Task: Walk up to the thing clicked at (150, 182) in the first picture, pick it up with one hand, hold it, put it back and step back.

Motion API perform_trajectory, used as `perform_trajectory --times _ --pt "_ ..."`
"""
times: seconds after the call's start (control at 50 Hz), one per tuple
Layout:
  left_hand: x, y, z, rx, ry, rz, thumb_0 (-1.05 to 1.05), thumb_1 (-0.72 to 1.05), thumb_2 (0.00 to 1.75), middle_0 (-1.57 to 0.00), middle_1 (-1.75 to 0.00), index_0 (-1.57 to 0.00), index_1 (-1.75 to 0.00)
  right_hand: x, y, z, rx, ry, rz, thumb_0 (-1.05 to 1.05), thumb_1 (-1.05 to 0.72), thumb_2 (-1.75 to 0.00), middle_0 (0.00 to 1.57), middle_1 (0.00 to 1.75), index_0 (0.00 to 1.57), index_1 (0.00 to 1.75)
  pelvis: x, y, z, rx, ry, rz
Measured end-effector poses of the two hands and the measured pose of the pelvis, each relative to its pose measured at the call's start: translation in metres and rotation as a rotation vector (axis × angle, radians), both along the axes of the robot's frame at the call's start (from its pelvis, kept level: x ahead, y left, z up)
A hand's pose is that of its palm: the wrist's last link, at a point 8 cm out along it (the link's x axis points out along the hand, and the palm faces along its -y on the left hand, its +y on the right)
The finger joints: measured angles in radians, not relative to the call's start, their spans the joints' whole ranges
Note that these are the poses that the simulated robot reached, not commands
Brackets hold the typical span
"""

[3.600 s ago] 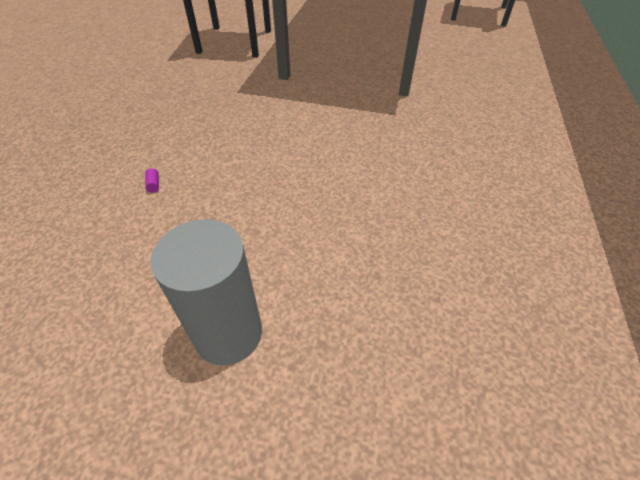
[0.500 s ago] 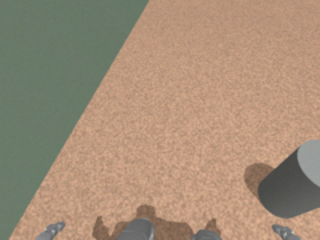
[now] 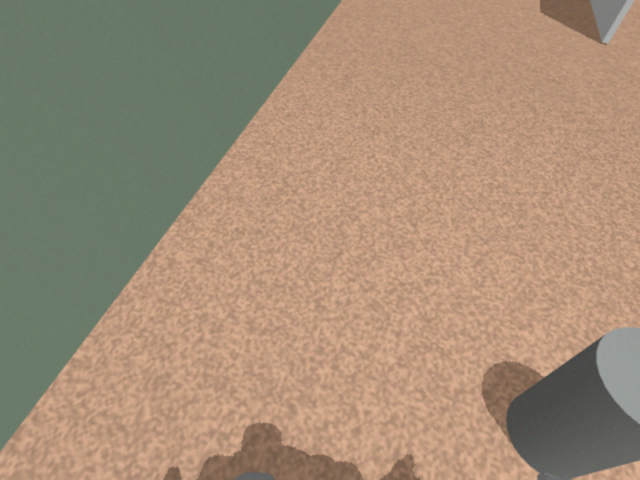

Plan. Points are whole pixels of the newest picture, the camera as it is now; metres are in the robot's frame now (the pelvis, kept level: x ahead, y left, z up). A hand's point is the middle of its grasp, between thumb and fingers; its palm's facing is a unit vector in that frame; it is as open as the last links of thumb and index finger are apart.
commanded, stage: walk up
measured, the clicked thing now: out of the picture +0.74 -1.50 -0.73
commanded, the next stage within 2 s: stand in 0.64 s
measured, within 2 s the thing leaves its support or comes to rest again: neither
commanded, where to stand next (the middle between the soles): +0.07 +0.00 m, yaw -2 degrees
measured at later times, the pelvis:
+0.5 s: pelvis +0.02 +0.00 +0.02, yaw +2 degrees
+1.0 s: pelvis +0.01 -0.01 +0.03, yaw +1 degrees
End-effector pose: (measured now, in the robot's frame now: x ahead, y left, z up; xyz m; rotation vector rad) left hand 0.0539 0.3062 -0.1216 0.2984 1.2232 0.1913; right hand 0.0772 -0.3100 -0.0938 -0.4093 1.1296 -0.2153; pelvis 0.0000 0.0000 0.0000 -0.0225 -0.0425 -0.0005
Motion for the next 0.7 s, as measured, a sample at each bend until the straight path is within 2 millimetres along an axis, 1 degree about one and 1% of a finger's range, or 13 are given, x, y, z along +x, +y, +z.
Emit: perform_trajectory --times 0.08,0.2,0.34,0.44,0.56,0.7 --pt "0.001 -0.008 0.006 -0.006 0.001 0.007 0.01 0.91 0.9 -0.2 -0.3 -0.21 -0.3 0.015 0.001 -0.001 0.027 -0.009 0.015 0.01 -0.9 -0.9 0.21 0.3 0.21 0.3 0.004 -0.004 0.004 0.018 0.007 0.013" --pt "0.015 -0.011 0.015 0.0 -0.027 0.015 0.01 0.91 0.9 -0.2 -0.3 -0.21 -0.3 0.03 0.006 -0.003 0.057 -0.001 0.031 0.01 -0.9 -0.9 0.21 0.3 0.21 0.3 0.011 -0.006 0.01 0.018 0.01 0.023" --pt "0.039 -0.006 0.022 0.009 -0.067 0.027 0.01 0.91 0.9 -0.2 -0.3 -0.21 -0.3 0.035 0.01 -0.001 0.063 0.019 0.027 0.0 -0.9 -0.9 0.21 0.3 0.21 0.3 0.016 -0.005 0.015 0.018 0.007 0.029" --pt "0.049 -0.003 0.024 0.008 -0.075 0.028 0.0 0.91 0.9 -0.2 -0.3 -0.21 -0.3 0.035 0.01 0.003 0.056 0.032 0.016 0.0 -0.9 -0.9 0.21 0.3 0.21 0.3 0.018 -0.005 0.018 0.016 0.006 0.032" --pt "0.049 -0.005 0.024 -0.001 -0.057 0.033 0.0 0.91 0.9 -0.2 -0.3 -0.21 -0.3 0.033 0.009 0.006 0.049 0.052 0.01 0.0 -0.9 -0.9 0.21 0.3 0.21 0.3 0.019 -0.004 0.021 0.018 0.008 0.036" --pt "0.038 -0.008 0.023 -0.005 -0.015 0.044 0.0 0.91 0.9 -0.2 -0.3 -0.21 -0.3 0.034 0.008 0.005 0.055 0.068 0.0 0.0 -0.9 -0.9 0.21 0.3 0.21 0.3 0.019 -0.006 0.023 0.017 0.005 0.032"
